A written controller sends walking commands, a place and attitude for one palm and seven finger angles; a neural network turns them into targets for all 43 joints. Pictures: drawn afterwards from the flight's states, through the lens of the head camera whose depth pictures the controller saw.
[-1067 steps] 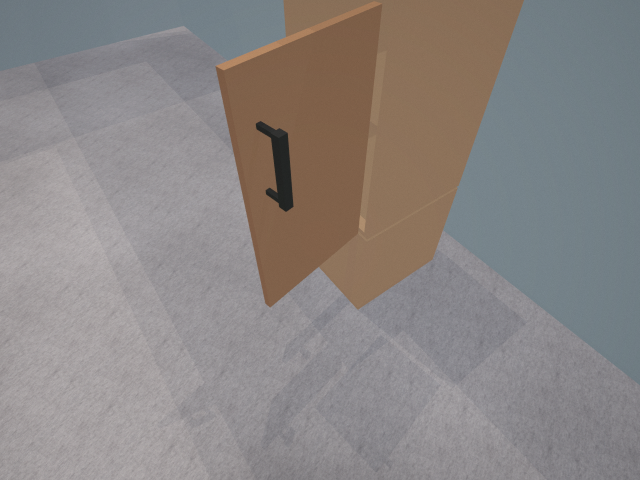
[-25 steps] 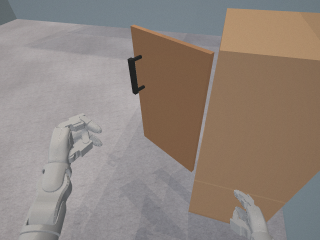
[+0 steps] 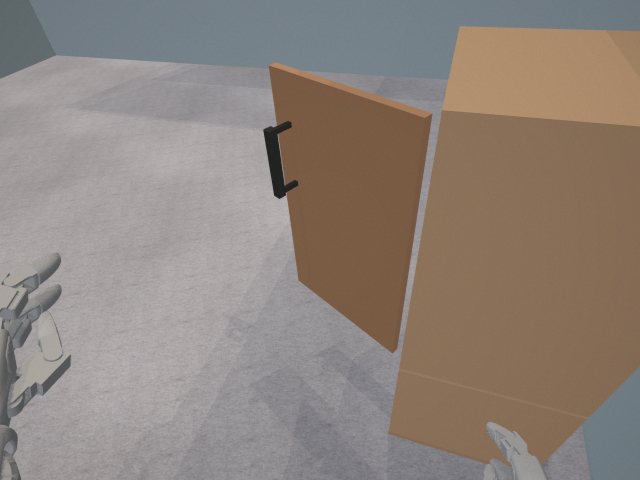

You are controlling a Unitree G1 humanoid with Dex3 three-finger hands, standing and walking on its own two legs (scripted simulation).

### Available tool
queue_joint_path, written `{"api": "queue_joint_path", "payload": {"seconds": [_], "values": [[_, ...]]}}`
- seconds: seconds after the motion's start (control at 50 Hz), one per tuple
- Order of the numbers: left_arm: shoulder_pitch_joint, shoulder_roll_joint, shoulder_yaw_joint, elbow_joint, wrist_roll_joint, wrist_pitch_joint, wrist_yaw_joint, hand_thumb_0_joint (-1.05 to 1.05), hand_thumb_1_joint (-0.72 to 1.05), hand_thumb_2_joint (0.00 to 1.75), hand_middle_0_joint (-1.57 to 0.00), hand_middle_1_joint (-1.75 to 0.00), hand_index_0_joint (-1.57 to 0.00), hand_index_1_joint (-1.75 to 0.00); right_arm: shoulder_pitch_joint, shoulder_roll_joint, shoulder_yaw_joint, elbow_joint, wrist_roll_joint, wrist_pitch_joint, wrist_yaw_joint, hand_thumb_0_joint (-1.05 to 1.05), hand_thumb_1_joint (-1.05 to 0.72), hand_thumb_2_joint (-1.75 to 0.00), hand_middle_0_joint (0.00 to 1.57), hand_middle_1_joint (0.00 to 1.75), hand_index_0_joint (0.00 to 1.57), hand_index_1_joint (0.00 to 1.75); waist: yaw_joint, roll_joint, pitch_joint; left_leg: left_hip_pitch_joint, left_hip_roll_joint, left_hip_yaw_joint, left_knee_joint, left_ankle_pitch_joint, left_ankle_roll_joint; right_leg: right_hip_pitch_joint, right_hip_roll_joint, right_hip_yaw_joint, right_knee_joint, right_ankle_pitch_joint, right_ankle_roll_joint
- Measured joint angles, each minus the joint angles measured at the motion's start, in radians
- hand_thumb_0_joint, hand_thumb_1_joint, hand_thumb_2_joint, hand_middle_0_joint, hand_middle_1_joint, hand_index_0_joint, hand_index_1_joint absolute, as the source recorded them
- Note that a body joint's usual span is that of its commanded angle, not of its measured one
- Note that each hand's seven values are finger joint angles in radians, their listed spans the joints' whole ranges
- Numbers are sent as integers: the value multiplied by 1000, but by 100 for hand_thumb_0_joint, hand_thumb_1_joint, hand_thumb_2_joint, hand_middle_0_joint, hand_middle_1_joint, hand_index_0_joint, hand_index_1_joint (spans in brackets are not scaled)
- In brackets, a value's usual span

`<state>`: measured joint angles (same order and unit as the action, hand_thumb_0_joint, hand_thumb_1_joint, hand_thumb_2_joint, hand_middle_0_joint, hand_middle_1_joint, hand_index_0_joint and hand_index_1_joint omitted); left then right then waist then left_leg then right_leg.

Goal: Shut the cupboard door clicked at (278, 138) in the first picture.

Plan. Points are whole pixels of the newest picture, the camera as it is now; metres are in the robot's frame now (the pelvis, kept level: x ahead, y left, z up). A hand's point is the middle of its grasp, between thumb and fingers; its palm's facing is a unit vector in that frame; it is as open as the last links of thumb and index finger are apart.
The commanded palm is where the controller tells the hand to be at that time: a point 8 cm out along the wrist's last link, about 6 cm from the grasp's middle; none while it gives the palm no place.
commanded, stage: draw the hand back to the body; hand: left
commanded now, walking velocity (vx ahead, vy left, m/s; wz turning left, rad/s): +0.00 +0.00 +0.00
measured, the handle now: (282, 160) +0.68 +0.16 +0.07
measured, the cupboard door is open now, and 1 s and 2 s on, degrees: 62 62 62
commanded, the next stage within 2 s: step back with the hand held close in 0.30 s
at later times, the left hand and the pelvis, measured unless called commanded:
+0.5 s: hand (73, 344) +0.19 +0.27 +0.16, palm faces +0.46 -0.78 -0.42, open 7.4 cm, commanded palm +0.14 +0.30 +0.17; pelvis +0.00 +0.00 +0.00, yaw +0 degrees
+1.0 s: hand (14, 385) +0.15 +0.30 +0.16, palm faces +0.42 -0.77 -0.48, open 7.4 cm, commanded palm +0.09 +0.33 +0.17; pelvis -0.06 +0.03 -0.01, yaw -1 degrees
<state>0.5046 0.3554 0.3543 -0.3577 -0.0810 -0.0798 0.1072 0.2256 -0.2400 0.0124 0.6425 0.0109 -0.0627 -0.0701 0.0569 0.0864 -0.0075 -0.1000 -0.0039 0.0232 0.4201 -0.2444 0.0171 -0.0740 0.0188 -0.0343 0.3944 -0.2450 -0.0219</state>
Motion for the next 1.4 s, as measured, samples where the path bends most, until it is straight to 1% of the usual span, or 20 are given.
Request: {"api": "queue_joint_path", "payload": {"seconds": [0.08, 0.16, 0.3, 0.44, 0.52, 0.6, 0.66, 0.7, 0.76, 0.84, 0.94, 1.08, 1.18, 1.24, 1.34, 1.4], "values": [[-32, -19, -7, 17, 7, -10, 12, 2, 89, 90, -27, -38, -27, -37, -12, -12, -8, 9, 0, -19, -8, 1, -90, -90, 20, 30, 20, 30, 11, 3, 9, -5, -4, -8, 2, 5, 1, -3, -4, -9, 7, -1, 0], [-66, -34, -21, 44, 7, -11, 14, 2, 89, 90, -24, -34, -24, -33, -33, -5, -5, 10, -2, -28, -13, 1, -90, -90, 20, 30, 20, 30, 10, -4, 15, -8, -4, -8, -4, 14, -1, -11, -4, -9, 9, 2, -2], [-49, -22, -33, 23, 8, -10, 4, 2, 89, 90, -22, -31, -21, -31, -36, 18, 5, 1, -7, -42, -9, 1, -90, -90, 20, 30, 20, 30, -1, -20, 7, 0, 6, -1, -6, 9, -7, -5, 6, -1, 2, 4, -8], [-46, -11, -15, 17, 5, -13, 1, 2, 89, 90, -21, -31, -21, -30, -31, 18, 6, 2, -7, -36, -7, 1, -90, -90, 20, 30, 20, 30, -2, -12, 12, 4, 8, 1, -7, 6, -7, 1, 8, 1, -5, 6, -7], [-45, 3, 16, 18, 12, -45, 8, 2, 89, 90, -21, -31, -21, -30, -33, 2, 1, -15, -3, -6, 3, 1, -90, -90, 20, 30, 20, 30, -18, 7, -4, -72, 17, -12, 48, -11, -3, -46, 17, -12, -4, 13, -6], [-19, 11, 17, 4, 15, -69, 17, 2, 89, 90, -21, -31, -21, -30, -41, -16, -16, -21, 1, 25, 4, 1, -90, -90, 20, 30, 21, 30, -36, 10, -8, -132, 11, -8, 79, -20, 6, -105, 9, -9, 24, 9, 3], [15, 19, 8, -21, 13, -66, 19, 2, 89, 90, -21, -31, -21, -30, -42, -22, -27, -31, 4, 51, -4, 1, -90, -90, 20, 30, 20, 30, -46, -2, -6, -150, -3, 7, 81, -17, 16, -138, -5, 4, 52, 2, 16], [32, 35, 10, -40, 11, -60, 19, 2, 89, 90, -21, -31, -21, -30, -42, -21, -31, -41, 6, 68, -11, 1, -90, -90, 20, 30, 20, 30, -52, -13, -4, -159, -10, 16, 82, -14, 22, -156, -14, 13, 69, -2, 23], [44, 66, 26, -71, 7, -54, 22, 2, 89, 90, -21, -31, -21, -30, -42, -14, -31, -62, 8, 88, -19, 1, -90, -90, 20, 30, 20, 30, -59, -33, 0, -173, -18, 28, 92, -11, 31, -180, -22, 24, 94, -3, 31], [45, 100, 58, -106, 5, -57, 29, 2, 89, 90, -22, -31, -21, -30, -41, 0, -25, -88, 6, 97, -20, 1, -90, -90, 20, 30, 20, 30, -66, -56, -3, -195, -22, 38, 110, -3, 38, -208, -27, 33, 121, 3, 37], [44, 100, 78, -114, 11, -78, 36, 2, 89, 90, -21, -31, -21, -30, -33, 10, -12, -107, 4, 89, -17, 1, -90, -90, 20, 30, 20, 30, -69, -65, -16, -233, -20, 41, 140, 9, 47, -242, -26, 34, 141, 21, 42], [16, 51, 78, -70, 48, -106, 44, 2, 89, 90, -21, -31, -21, -30, -1, 7, -4, -103, 4, 58, -19, 1, -90, -90, 20, 30, 21, 30, -63, -59, -7, -303, -8, 24, 219, 3, 53, -291, -19, 12, 192, 33, 39], [-11, 27, 67, -95, 66, -122, 52, 2, 89, 90, -21, -31, -21, -30, 31, 8, -3, -75, -5, 32, -18, 1, -90, -90, 20, 30, 21, 30, -66, -70, 8, -346, -4, 11, 268, -46, 48, -315, -8, 8, 223, 26, 31], [-19, 33, 69, -130, 66, -142, 59, 2, 89, 90, -21, -31, -21, -30, 41, 10, -4, -61, -10, 17, -16, 1, -90, -90, 20, 30, 21, 30, -71, -83, 14, -367, -4, 12, 277, -65, 39, -329, -8, 8, 226, 45, 22], [10, 59, 90, -167, 53, -175, 74, 2, 89, 90, -21, -31, -21, -30, 24, 8, -15, -42, -14, 10, -2, 1, -90, -90, 20, 30, 21, 30, -70, -92, 15, -402, -7, 20, 290, -119, 15, -360, -14, 16, 216, 75, 20], [15, 78, 92, -166, 47, -181, 83, 2, 89, 90, -21, -31, -21, -30, 11, 6, -19, -38, -13, 10, 0, 1, -90, -90, 20, 30, 21, 30, -75, -94, 19, -412, -9, 26, 276, -91, 17, -371, -17, 21, 205, 94, 26]]}}
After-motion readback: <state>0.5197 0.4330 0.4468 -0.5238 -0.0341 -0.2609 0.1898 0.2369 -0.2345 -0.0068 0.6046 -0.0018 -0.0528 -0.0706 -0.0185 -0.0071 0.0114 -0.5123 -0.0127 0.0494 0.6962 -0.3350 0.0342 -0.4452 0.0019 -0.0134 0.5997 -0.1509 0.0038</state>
